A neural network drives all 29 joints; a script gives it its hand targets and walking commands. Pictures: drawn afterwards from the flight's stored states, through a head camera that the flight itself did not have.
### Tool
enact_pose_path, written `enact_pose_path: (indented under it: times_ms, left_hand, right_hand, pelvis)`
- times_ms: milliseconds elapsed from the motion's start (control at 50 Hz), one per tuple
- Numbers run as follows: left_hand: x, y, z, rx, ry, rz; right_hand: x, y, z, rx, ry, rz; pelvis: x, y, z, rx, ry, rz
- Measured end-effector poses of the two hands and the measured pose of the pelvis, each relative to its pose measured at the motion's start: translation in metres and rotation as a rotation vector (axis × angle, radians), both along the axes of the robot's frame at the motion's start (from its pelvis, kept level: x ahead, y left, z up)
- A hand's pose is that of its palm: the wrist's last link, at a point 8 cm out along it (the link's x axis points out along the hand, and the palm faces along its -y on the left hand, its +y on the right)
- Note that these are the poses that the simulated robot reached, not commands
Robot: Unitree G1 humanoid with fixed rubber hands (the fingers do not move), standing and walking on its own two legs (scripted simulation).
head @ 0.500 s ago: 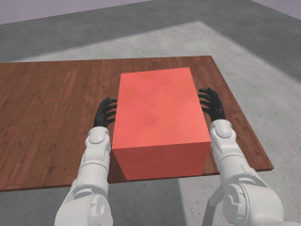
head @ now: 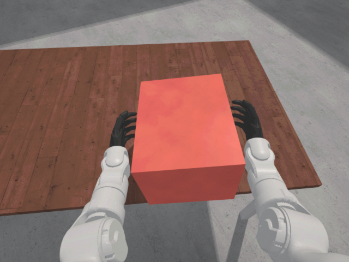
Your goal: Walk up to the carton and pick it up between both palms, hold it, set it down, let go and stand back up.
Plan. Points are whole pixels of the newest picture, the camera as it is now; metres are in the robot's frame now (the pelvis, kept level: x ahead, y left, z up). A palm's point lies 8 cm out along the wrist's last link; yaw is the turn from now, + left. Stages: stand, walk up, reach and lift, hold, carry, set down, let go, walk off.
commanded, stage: set down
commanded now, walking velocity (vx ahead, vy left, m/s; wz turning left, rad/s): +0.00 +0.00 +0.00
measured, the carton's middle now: (185, 138) +0.44 -0.03 -0.04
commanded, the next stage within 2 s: none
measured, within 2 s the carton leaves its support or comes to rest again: neither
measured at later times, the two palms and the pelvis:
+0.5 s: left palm (120, 144) +0.40 +0.14 +0.01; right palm (252, 135) +0.40 -0.18 +0.03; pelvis -0.01 +0.00 +0.00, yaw +0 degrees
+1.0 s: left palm (121, 144) +0.40 +0.14 +0.01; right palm (252, 136) +0.40 -0.18 +0.03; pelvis -0.01 +0.00 +0.00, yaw -1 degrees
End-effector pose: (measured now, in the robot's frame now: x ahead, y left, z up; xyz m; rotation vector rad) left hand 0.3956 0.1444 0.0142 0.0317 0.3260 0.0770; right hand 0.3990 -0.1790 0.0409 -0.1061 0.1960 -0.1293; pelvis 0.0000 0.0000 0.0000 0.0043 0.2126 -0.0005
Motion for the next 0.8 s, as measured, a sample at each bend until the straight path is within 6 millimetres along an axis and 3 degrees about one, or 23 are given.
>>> enact_pose_path:
  times_ms: [800]
  left_hand:
    - [0.002,-0.003,-0.008,-0.018,-0.034,0.004]
  right_hand:
    - [-0.002,-0.004,-0.011,0.000,0.004,-0.006]
  pelvis:
    - [-0.011,-0.001,-0.004,0.004,0.063,-0.008]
